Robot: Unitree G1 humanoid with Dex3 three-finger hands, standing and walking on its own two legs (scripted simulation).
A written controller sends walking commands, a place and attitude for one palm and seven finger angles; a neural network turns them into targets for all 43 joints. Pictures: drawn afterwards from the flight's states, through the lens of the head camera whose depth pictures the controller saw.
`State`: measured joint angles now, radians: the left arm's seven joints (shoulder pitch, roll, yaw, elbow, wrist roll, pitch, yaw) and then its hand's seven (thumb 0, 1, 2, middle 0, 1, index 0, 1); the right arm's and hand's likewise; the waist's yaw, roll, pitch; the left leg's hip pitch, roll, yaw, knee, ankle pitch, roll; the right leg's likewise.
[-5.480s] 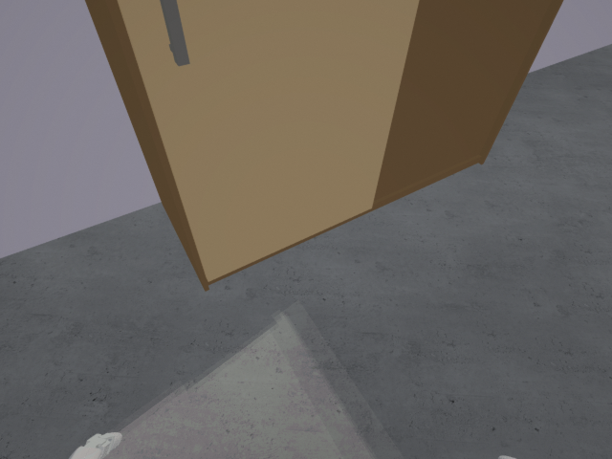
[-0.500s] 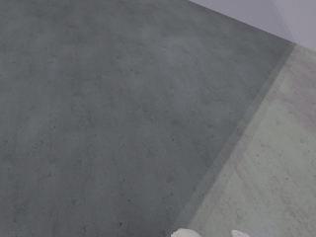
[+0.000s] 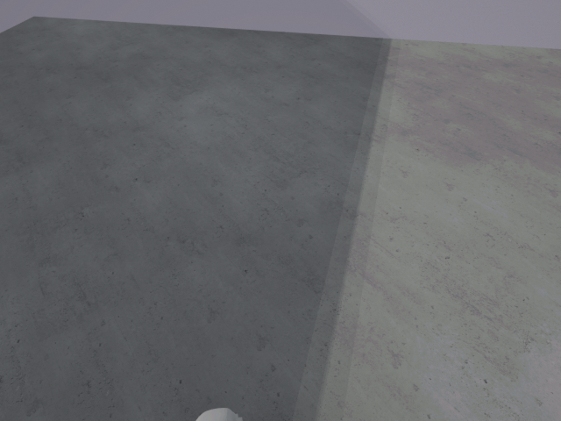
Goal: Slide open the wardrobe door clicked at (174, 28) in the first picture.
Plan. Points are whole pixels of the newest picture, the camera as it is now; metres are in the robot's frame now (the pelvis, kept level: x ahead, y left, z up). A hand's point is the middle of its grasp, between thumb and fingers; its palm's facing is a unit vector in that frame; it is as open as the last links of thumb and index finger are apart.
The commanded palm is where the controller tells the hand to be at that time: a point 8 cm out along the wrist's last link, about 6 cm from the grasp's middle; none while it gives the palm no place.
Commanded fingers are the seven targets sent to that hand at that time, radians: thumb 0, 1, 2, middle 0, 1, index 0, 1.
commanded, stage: walk to a spot facing it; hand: left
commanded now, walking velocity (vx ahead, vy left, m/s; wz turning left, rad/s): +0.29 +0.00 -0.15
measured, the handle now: out of the picture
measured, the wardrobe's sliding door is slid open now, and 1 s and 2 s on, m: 0.00 0.00 0.00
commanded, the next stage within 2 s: turn to face it in 0.12 s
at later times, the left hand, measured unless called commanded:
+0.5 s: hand (172, 414) +0.17 +0.22 -0.20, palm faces +0.07 -0.98 -0.16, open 7.4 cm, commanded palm none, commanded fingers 0.00 0.90 0.90 -0.20 -0.30 -0.20 -0.30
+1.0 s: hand (175, 331) +0.30 +0.23 -0.15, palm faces +0.28 -0.93 -0.23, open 7.4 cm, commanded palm none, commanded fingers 0.00 0.90 0.90 -0.20 -0.30 -0.20 -0.30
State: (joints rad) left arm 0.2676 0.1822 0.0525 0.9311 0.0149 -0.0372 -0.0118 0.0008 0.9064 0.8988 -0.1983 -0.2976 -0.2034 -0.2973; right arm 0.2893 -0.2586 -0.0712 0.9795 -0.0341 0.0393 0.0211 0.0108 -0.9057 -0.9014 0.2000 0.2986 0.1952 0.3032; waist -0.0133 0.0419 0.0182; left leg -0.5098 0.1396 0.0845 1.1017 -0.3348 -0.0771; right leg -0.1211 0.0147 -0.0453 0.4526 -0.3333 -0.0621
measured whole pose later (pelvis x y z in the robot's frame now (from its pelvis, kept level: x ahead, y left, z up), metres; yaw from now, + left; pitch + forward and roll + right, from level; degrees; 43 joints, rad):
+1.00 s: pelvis +0.22 +0.01 +0.00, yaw +17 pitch +3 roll -2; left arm 0.10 0.20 0.06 0.88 0.01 0.03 0.02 0.00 0.91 0.90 -0.20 -0.30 -0.20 -0.30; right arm 0.29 -0.21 -0.08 0.96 -0.02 0.04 0.00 0.00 -0.90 -0.90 0.20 0.30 0.20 0.30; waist -0.06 0.03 0.03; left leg -0.36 -0.14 -0.19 0.45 -0.11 0.06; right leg -0.34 0.02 0.04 0.69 -0.41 0.06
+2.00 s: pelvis +0.21 +0.02 +0.00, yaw +53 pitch +1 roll -1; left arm 0.10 0.23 0.06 0.84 0.01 0.04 0.01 0.00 0.91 0.90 -0.20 -0.30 -0.20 -0.30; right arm 0.25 -0.21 -0.06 0.92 -0.02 0.04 0.01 0.00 -0.90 -0.90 0.21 0.30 0.20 0.30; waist -0.05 0.00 0.06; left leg -0.29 -0.09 -0.15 0.49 -0.21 0.04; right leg -0.40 -0.03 0.01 0.82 -0.42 0.09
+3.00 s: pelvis +0.18 +0.04 +0.00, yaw +90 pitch +0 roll -2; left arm 0.09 0.25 0.06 0.86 0.01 0.05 0.02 0.01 0.91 0.90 -0.20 -0.30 -0.20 -0.30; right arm 0.27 -0.19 -0.05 0.92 -0.02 0.03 0.01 0.00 -0.90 -0.90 0.21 0.30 0.20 0.30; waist -0.05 -0.01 0.06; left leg -0.24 -0.10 -0.17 0.45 -0.20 0.07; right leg -0.45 -0.05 0.03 0.95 -0.41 0.11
